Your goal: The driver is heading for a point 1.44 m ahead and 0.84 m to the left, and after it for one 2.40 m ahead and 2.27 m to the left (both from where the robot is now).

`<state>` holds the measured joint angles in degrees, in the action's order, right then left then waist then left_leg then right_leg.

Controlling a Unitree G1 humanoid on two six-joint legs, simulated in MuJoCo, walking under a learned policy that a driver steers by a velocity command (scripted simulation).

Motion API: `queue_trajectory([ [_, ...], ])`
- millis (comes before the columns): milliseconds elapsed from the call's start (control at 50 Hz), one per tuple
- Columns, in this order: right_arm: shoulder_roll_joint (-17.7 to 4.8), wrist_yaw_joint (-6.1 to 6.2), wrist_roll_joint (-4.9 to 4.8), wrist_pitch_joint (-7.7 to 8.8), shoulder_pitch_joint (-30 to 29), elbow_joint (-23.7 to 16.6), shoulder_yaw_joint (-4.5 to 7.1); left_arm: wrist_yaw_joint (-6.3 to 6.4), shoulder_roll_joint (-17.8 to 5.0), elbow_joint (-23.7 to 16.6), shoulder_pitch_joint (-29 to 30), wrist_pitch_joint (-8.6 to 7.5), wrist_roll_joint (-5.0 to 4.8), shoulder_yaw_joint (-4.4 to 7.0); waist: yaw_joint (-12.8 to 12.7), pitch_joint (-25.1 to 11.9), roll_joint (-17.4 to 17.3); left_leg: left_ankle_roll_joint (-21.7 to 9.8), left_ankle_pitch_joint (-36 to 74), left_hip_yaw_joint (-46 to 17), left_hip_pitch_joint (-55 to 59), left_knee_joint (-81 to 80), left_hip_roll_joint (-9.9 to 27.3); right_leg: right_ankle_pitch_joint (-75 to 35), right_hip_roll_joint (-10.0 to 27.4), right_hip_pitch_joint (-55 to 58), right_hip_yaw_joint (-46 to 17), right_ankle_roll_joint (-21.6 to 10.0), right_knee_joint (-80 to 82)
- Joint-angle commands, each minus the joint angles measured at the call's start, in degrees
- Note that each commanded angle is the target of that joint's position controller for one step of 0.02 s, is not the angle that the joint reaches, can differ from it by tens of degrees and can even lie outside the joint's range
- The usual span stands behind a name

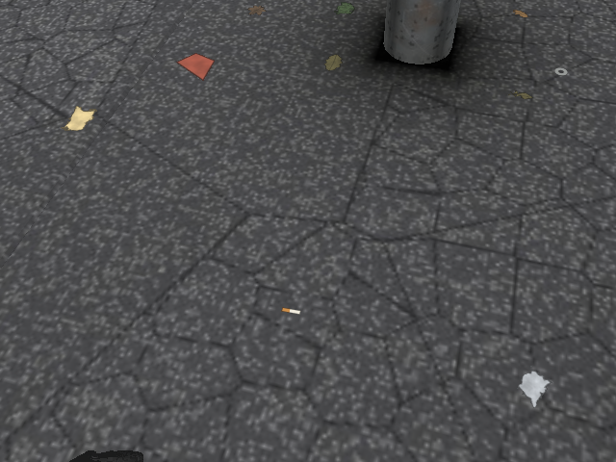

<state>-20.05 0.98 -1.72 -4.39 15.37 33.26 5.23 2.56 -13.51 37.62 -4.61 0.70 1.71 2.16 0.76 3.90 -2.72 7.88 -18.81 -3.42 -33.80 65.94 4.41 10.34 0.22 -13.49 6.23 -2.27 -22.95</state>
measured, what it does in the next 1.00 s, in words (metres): steps on the spot, turning left: left foot, then right foot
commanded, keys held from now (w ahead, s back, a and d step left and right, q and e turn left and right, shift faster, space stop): q+shift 0.64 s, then shift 0.36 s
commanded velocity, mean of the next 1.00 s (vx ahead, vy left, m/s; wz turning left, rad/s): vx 0.00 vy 0.00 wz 0.82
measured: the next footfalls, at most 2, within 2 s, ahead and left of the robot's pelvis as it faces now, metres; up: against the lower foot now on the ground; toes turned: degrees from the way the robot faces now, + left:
left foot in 0.22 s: +0.03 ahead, +0.16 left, +0.00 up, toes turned +18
right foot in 0.70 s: +0.19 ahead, +0.00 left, +0.00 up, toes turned +48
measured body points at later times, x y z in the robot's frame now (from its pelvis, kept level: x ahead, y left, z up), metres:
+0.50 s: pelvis +0.02 +0.06 +0.00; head +0.06 +0.11 +0.45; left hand +0.05 +0.40 -0.10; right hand +0.31 -0.13 -0.06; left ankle -0.01 +0.14 -0.74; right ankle +0.14 -0.08 -0.68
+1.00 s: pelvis +0.07 +0.05 +0.00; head +0.10 +0.07 +0.45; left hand -0.05 +0.32 -0.10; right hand +0.37 -0.01 -0.10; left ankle -0.06 +0.13 -0.71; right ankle +0.16 -0.03 -0.74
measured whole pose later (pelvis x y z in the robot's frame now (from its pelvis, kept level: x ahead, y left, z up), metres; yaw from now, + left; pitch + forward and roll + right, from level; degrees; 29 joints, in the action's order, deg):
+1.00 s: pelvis +0.07 +0.05 +0.00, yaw +47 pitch +1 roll +1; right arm -17.2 1.4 -0.7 -2.6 10.4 35.8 3.0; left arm 1.1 -14.8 41.4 -10.6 1.1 0.0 2.6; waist -2.1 3.0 -1.4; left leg 4.8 -24.4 -4.8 -19.7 44.0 -0.6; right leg 12.6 0.5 -15.0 -1.1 -0.7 -26.3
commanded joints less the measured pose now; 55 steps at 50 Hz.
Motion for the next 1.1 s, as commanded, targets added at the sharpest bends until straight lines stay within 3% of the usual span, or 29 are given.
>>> queue_trajectory([
  [20,-2.76,-0.29,0.4,1.22,-4.19,-6.22,0.38,-0.24,-11.82,-2.36,-0.67,-0.36,-0.11,3.85,-3.23,-7.24,10.44,0.06,0.57,2.49,-4.71,-5.24,2.03,-12.91,15.99,11.88,-7.92,-11.55,7.1],
  [100,-2.05,-1.14,0.51,0.71,-5.15,-6.1,0.17,-1.39,-13.14,-1.5,0.26,-0.59,-0.91,4.73,-2.66,-7.47,10.56,-2.57,0.81,5.71,2.98,-15.12,1.81,-14.06,17.87,9.66,-2.84,-10.34,6.29],
  [160,-2.71,-1.99,0.28,-0.38,-5.57,-6.34,0.74,-2.47,-14.09,-0.51,-0.24,-1.2,-2.48,5.47,-1.8,-8.33,11.23,-5.53,-0.76,7.53,8.5,-23.42,0.73,-17.62,20.04,10.77,-0.7,-8.17,2.9],
  [200,-3.33,-2.31,0.19,-0.93,-2.67,-5.33,1.7,-2.74,-13.51,0.22,0.05,-1.24,-3.78,5.58,0.9,-9.24,10.0,-8.77,4.37,8.72,16.34,-34.07,-1.33,-15.73,19.55,8.91,2.42,-4.31,-3.45],
  [220,-5.61,-1.63,0.36,-0.87,1.61,-3.63,2.91,-3.05,-11.35,1.68,-2.8,-1.19,-3.72,5.17,2.37,-10.03,5.59,-11.38,11.39,6.36,25.14,-39.99,-2.66,-11.29,16.38,3.31,5.34,-0.61,-11.22],
  [240,-13.93,-0.42,0.19,-0.4,6.18,-3.28,5.41,-3.31,-8.71,0.28,-3.4,-1.29,-1.67,4.37,2.69,-9.5,-11.46,-17.3,37.78,-11.83,38.02,-43.07,8.7,13.32,9.26,-14.94,9.4,5.0,-29.84],
  [260,-17.42,-0.49,2.12,1.3,2.26,-5.63,5.17,-2.87,-6.88,-4.24,0.43,-1.67,0.18,3.41,0.6,-13.32,-18.47,-28.84,40.07,-30.03,39.66,-42.72,17.37,28.79,2.02,-29.96,-0.58,7.82,-42.8],
  [280,-13.28,-1.45,2.69,3.06,1.71,-5.94,4.47,-2.34,-10.74,-4.19,4.78,-1.73,-0.24,4.34,4.33,-14.61,-9.13,-28.93,34.57,-26.48,38.44,-45.12,16.13,26.18,2.0,-31.45,-7.79,6.9,-47.86],
  [300,-11.92,-1.36,2.2,4.05,0.75,-4.84,3.77,-1.92,-10.69,-4.7,6.14,-1.9,-1.36,4.38,2.77,-11.72,-6.98,-25.8,29.62,-22.75,36.0,-45.79,13.12,20.75,2.21,-31.87,-9.64,5.24,-47.06],
  [320,-10.23,-0.93,0.87,4.12,-2.08,-4.84,3.33,-1.31,-10.91,-3.57,4.4,-1.92,-1.2,4.58,0.72,-9.95,-3.36,-22.82,26.4,-19.68,34.0,-45.35,10.4,16.11,3.09,-31.58,-10.6,4.79,-44.82],
  [340,-8.86,-0.39,0.13,3.68,-5.09,-5.45,2.66,-0.9,-11.68,-3.1,2.99,-1.85,-0.71,4.79,-0.83,-9.34,-3.92,-21.37,27.08,-17.83,31.23,-44.95,9.02,12.88,3.04,-29.82,-11.09,4.92,-42.49],
  [380,-8.44,0.39,0.94,3.2,-7.15,-6.43,2.16,-1.21,-11.12,-1.96,0.7,-2.01,-0.53,4.66,-2.2,-10.82,-4.39,-20.81,30.8,-16.26,27.5,-44.34,6.42,8.62,0.76,-24.78,-10.74,5.82,-41.08],
  [480,-9.81,1.27,0.59,2.69,-6.03,-5.73,2.65,-1.52,-8.76,-1.79,2.03,-1.94,-1.39,3.56,-1.16,-10.97,-4.93,-19.84,24.95,-20.32,25.9,-42.65,3.56,6.11,-3.4,-21.1,-12.39,7.26,-27.12],
  [600,-9.86,1.16,0.51,1.96,-7.21,-6.15,2.78,-2.35,-9.7,-2.06,2.73,-2.73,-1.84,3.81,-0.33,-10.5,-8.37,-18.58,23.02,-28.74,23.43,-40.31,1.92,7.01,-5.39,-13.89,-14.64,6.04,-16.07],
  [660,-8.76,1.09,0.06,1.68,-9.97,-6.78,2.38,-2.82,-10.84,-0.87,-1.64,-3.37,-1.94,4.57,-2.58,-11.16,-9.04,-16.26,21.94,-29.97,21.83,-37.13,-0.56,1.06,-4.13,-4.18,-13.37,4.42,-3.57],
  [680,-6.93,1.09,0.02,1.65,-9.05,-6.66,1.75,-2.73,-11.91,-0.32,-3.09,-3.37,-1.51,4.99,-2.45,-12.11,-6.64,-14.17,15.11,-27.63,18.94,-33.71,-2.89,-5.77,-0.27,2.42,-14.24,3.02,1.17],
  [700,-2.47,0.89,1.05,1.53,-3.08,-5.45,0.43,-2.44,-14.64,-1.46,-1.63,-2.85,-0.76,5.3,1.08,-14.68,6.57,-11.14,-7.36,-19.34,13.32,-21.83,-9.5,-12.23,11.94,9.83,-25.97,-1.68,3.04],
  [720,-5.14,0.98,0.82,2.1,-3.33,-6.94,1.06,-2.49,-16.02,-1.15,-2.48,-2.41,0.99,5.4,1.75,-9.96,18.5,-7.88,-20.99,-11.25,1.87,-10.74,-15.12,-17.93,19.99,8.08,-40.21,-11.65,5.78],
  [740,-9.59,1.05,1.51,2.69,-1.9,-5.63,2.24,-2.38,-13.75,-2.03,-1.24,-2.63,0.26,4.89,1.77,-8.86,15.41,-5.7,-18.25,-10.39,-0.23,-0.71,-10.35,-14.23,22.74,5.93,-41.87,-15.09,5.75],
  [760,-10.89,1.02,1.15,2.59,-3.14,-4.09,2.77,-1.98,-10.72,-2.69,0.45,-2.47,-0.42,3.99,1.15,-7.12,11.31,-4.79,-13.75,-9.36,0.05,2.68,-8.88,-10.97,18.96,3.96,-34.43,-13.27,4.89],
  [800,-7.72,1.28,1.25,1.87,-3.71,-2.67,1.97,-1.31,-9.65,-2.71,1.14,-1.77,-1.48,3.28,0.2,-5.57,8.33,-3.3,-8.47,-7.76,0.14,5.74,-8.81,-8.01,13.56,3.03,-26.68,-10.19,4.57],
  [860,-3.36,0.97,0.72,2.29,-5.54,-2.99,0.26,-0.83,-9.73,-1.38,-1.96,-1.06,-1.19,2.87,-1.45,-6.2,10.12,-2.51,-6.59,-4.0,1.73,-0.83,-8.51,-12.73,10.39,5.61,-20.01,-10.07,4.6],
  [940,-1.02,0.69,1.22,2.68,-6.86,-2.79,-1.22,-1.13,-11.16,-0.41,-3.21,-0.51,-1.44,3.13,-2.59,-8.46,13.73,-2.6,-8.21,-0.5,10.23,-18.52,-5.55,-15.42,11.36,7.18,-17.8,-10.79,3.43],
  [980,-1.6,0.44,0.92,2.73,-6.21,-1.79,-1.19,-1.33,-12.16,0.28,-4.51,-0.11,-1.98,3.27,-3.17,-8.57,14.7,-3.01,-5.44,1.55,14.53,-26.54,-5.64,-17.03,12.09,6.66,-18.11,-11.0,2.56],
  [1020,-1.06,0.08,1.05,2.83,-2.99,0.3,-1.17,-1.39,-11.78,0.93,-4.59,0.14,-2.84,2.82,-1.21,-8.34,13.49,-4.76,4.25,3.15,21.52,-40.41,-6.39,-18.2,11.55,4.7,-17.12,-9.62,0.0],
  [1040,-0.07,0.0,1.6,2.94,-2.17,1.2,-1.52,-1.61,-9.27,1.94,-6.57,-0.22,-3.1,1.78,-0.75,-7.96,11.81,-6.48,10.17,1.58,28.38,-48.96,-5.87,-15.74,10.12,0.62,-16.95,-7.15,-0.54],
  [1060,-2.28,0.39,2.29,2.86,-1.49,0.94,-1.25,-2.34,-7.54,2.5,-8.68,-1.13,-2.32,0.93,-1.43,-9.27,7.72,-8.27,16.5,-3.58,36.49,-48.0,-0.97,-9.25,8.39,-5.12,-16.08,-2.84,-1.81],
  [1080,-7.26,1.02,3.42,2.45,-2.25,0.54,-0.25,-3.4,-5.26,1.61,-9.78,-2.34,-0.83,0.06,-3.8,-9.94,-4.35,-12.25,26.92,-10.14,38.11,-43.83,7.27,2.99,3.25,-10.05,-11.21,1.1,-6.14],
  [1100,-5.36,0.71,3.87,2.49,-3.98,0.92,-0.34,-3.31,-6.87,0.6,-6.04,-2.45,-1.85,0.39,-2.26,-8.93,-7.48,-16.23,20.04,-9.4,28.79,-44.52,9.11,9.57,2.04,-6.83,-8.26,3.19,-6.83],
])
